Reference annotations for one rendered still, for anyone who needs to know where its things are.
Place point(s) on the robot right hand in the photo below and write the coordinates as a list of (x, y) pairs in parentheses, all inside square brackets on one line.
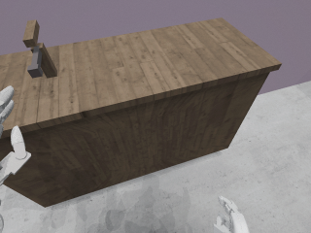
[(235, 223)]

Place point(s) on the robot left hand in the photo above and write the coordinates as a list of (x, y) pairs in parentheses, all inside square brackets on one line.
[(14, 160)]

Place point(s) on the tap lever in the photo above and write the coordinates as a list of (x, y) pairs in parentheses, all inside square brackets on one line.
[(34, 69)]

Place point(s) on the counter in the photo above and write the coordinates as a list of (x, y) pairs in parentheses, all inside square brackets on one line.
[(113, 109)]

